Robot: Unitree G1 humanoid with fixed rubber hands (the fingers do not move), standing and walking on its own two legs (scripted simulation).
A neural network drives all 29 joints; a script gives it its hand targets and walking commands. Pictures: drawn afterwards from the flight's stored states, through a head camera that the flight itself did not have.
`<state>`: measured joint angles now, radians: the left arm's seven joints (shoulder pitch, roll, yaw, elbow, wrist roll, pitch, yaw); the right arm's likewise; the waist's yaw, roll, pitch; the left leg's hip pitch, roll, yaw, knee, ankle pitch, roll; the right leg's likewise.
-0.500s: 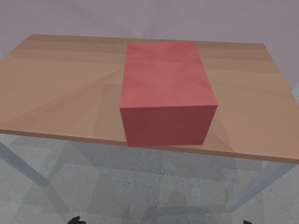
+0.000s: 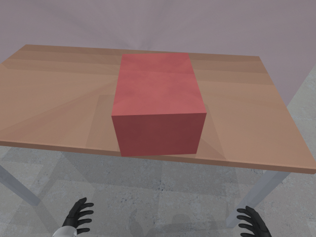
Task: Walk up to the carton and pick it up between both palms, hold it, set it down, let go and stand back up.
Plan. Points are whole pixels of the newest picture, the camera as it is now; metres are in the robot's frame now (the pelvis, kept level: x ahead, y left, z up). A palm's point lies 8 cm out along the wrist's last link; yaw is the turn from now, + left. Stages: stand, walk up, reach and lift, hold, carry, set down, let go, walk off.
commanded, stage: reach and lift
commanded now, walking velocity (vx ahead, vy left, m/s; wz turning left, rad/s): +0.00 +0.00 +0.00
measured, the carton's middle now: (157, 100) +0.49 +0.07 +0.07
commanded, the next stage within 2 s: none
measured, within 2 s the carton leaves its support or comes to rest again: neither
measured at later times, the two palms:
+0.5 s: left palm (64, 206) +0.17 +0.26 +0.00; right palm (250, 214) +0.19 -0.18 -0.01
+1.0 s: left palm (66, 169) +0.23 +0.26 +0.07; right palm (253, 178) +0.24 -0.18 +0.06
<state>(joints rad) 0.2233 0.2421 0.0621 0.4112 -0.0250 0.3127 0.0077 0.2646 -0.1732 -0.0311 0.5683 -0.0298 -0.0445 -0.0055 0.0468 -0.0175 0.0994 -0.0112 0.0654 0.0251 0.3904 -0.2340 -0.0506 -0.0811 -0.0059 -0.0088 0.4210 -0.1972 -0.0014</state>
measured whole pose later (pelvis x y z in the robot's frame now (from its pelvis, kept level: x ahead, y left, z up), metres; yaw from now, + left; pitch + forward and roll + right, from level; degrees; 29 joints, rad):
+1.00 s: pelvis +0.02 +0.02 +0.01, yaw +0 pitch -3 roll +0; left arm 0.24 0.29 0.05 -0.22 -0.28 0.31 0.04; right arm 0.31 -0.21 -0.02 -0.20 0.24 0.15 -0.09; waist 0.07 0.01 0.07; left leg -0.05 0.05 0.04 0.32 -0.21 -0.03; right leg -0.10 -0.02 0.01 0.30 -0.15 0.03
